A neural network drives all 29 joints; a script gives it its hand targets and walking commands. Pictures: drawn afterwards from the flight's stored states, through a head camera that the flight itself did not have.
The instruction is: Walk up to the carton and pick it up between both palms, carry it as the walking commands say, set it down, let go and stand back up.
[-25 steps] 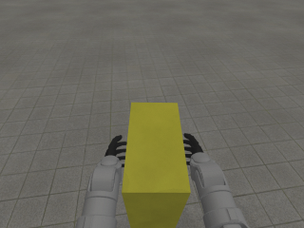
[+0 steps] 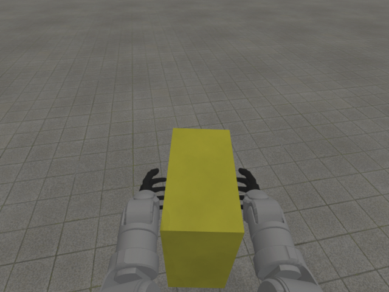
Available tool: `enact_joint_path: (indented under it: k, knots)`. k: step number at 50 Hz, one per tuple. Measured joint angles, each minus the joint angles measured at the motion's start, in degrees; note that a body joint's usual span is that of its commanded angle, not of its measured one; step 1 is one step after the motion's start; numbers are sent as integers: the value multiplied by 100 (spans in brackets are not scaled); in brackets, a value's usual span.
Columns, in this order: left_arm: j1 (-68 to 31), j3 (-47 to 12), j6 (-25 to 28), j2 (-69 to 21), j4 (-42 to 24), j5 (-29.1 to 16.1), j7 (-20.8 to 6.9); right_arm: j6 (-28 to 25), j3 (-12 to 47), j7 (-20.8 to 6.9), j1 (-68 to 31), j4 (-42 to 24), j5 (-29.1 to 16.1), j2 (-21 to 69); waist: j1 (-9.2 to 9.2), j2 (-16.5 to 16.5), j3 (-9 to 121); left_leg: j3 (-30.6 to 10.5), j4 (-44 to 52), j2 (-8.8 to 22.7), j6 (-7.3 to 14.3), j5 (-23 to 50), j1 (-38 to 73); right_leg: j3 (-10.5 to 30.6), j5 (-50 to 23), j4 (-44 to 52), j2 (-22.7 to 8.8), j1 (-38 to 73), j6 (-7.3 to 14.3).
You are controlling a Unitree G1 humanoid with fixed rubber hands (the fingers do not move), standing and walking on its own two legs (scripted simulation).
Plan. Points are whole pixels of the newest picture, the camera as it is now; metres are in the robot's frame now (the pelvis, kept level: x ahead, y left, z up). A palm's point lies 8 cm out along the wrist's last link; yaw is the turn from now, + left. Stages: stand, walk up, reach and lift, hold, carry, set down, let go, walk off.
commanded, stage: set down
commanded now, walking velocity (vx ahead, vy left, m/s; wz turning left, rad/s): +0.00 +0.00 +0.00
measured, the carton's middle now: (198, 208) +0.35 +0.03 -0.02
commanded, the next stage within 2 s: none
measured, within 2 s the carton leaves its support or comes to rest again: neither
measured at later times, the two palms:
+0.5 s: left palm (150, 217) +0.32 +0.15 -0.04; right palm (242, 212) +0.35 -0.08 -0.03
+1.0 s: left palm (153, 234) +0.34 +0.16 -0.14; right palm (233, 225) +0.38 -0.07 -0.14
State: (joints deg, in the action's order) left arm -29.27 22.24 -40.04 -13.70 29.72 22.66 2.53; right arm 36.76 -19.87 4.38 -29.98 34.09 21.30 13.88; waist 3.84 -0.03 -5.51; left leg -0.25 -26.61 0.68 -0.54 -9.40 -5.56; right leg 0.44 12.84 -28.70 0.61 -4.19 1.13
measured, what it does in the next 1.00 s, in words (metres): lowers itself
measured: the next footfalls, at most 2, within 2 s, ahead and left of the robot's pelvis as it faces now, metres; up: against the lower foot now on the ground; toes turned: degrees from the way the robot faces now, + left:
none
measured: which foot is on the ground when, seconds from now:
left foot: down 0.00-1.00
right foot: down 0.00-1.00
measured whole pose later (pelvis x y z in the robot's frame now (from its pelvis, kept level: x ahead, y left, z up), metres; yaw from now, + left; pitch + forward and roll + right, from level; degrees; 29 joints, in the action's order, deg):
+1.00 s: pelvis -0.01 -0.01 -0.08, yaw +0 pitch +21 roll +1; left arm -32.0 25.3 -4.9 -11.7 36.4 16.6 6.1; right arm 2.5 -18.1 8.7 -38.0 46.3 16.0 10.5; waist 4.8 2.8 0.0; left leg -1.3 -58.5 0.5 -1.5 -18.0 -61.7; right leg 0.5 22.0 -61.3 1.6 -60.4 1.3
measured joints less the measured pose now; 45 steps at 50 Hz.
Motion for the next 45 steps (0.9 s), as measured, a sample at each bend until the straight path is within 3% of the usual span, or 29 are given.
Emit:
enact_joint_path:
  k: [9, 25, 36, 45]
  knots:
    - [-81, 324, 573, -27, 347, 45, 86, -648, -375, 9, -243, 580, 184, 23, 119, 70, -53, 16, -395, -38, -9, -138, -537, 67, 173, -457, -8, -572, -13]
    - [-81, 424, 2005, -29, 587, 7, 127, -1955, -437, 73, -288, 749, 211, 1, 153, 140, -44, 35, -996, 2, -8, -230, -2191, 106, 234, -1041, 50, -2234, -18]
    - [-35, 402, 2977, -6, 422, -243, 164, -2852, -154, 196, -396, 734, -43, -68, 117, 196, 118, -52, -1851, 12, -59, -408, -3856, 32, 441, -1908, 80, -3883, 7]
    - [-141, 331, 3390, 103, 533, -474, 289, -3278, 90, 344, -602, 1000, -389, -239, 98, 279, 400, -82, -2688, 2, -87, -684, -5022, 17, 731, -2760, 96, -5048, 20]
